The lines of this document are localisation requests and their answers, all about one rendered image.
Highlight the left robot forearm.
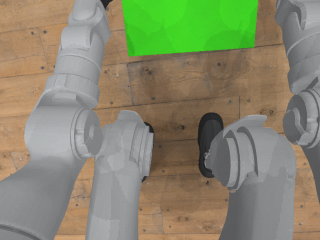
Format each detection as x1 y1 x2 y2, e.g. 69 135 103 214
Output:
24 0 111 148

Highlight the right robot forearm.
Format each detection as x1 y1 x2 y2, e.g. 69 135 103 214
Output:
274 0 320 95

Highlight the left robot foot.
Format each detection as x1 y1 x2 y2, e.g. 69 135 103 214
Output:
141 122 154 183

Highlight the right robot shin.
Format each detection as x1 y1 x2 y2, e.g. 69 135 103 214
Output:
204 114 297 182

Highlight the right robot upper arm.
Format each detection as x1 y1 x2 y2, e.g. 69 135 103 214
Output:
282 88 320 204

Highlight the left robot upper arm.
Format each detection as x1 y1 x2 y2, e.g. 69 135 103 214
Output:
0 106 104 240

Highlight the left robot hand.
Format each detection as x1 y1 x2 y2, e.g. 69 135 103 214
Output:
100 0 113 10

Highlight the carton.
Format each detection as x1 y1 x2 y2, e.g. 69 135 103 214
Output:
122 0 258 57

